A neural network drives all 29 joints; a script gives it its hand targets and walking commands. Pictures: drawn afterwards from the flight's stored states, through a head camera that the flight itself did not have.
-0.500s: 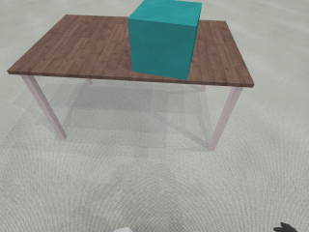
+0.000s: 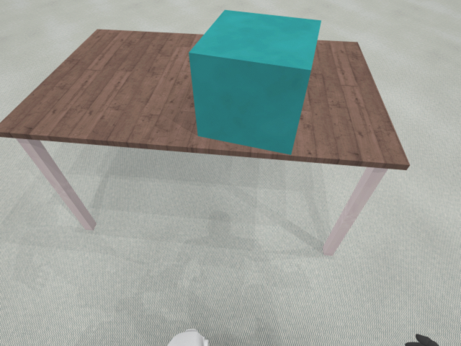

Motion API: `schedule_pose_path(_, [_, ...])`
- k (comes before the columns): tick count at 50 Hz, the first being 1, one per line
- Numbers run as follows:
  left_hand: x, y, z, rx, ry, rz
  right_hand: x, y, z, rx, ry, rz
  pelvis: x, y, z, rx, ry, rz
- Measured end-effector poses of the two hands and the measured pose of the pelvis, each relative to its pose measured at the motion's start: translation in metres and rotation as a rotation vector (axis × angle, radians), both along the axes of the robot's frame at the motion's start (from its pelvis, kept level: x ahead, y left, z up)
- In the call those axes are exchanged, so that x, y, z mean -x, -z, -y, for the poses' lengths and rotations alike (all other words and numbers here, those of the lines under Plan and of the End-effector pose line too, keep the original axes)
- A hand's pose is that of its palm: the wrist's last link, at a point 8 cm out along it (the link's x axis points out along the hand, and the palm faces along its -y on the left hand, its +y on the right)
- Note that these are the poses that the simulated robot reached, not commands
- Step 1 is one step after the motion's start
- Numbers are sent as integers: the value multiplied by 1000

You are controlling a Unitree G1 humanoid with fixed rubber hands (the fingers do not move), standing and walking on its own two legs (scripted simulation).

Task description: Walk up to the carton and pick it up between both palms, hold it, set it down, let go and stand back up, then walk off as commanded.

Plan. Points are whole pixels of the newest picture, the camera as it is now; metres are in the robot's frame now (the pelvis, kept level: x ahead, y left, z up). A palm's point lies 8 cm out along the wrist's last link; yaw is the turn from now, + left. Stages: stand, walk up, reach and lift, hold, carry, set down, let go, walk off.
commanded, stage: walk up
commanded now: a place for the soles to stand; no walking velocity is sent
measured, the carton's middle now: (257, 80) +0.81 -0.03 +0.04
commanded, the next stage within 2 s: none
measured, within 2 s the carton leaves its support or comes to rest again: neither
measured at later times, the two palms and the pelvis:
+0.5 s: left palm (72, 290) +0.23 +0.34 -0.09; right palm (420, 291) +0.25 -0.34 -0.09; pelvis +0.17 -0.01 -0.01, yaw -1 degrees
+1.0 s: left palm (111, 224) +0.40 +0.32 -0.11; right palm (385, 249) +0.36 -0.32 -0.12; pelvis +0.28 +0.00 -0.02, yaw -2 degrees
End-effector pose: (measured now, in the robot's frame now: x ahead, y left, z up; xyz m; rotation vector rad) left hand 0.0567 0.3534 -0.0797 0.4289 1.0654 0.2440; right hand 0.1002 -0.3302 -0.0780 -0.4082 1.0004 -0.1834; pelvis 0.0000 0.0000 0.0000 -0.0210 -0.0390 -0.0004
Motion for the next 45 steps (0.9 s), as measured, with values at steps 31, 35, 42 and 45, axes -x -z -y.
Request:
schedule_pose_path(31, [-195, 20, -8, -21, -10, -73, -217, 5, 1, 37, 23, 48, -210, 14, -8, -24, 23, 6])
schedule_pose_path(35, [-236, 25, -4, -17, 20, -73, -220, 5, 4, 56, 75, 26, -230, 13, -9, -26, 41, 12])
schedule_pose_path(42, [-296, 32, 18, -8, 49, -35, -223, 26, 12, 39, 128, -76, -256, 20, 3, -8, 37, 11])
schedule_pose_path(45, [-312, 34, 25, 2, 56, -28, -236, 35, 6, 19, 140, -91, -265, 21, 3, -11, 37, 3])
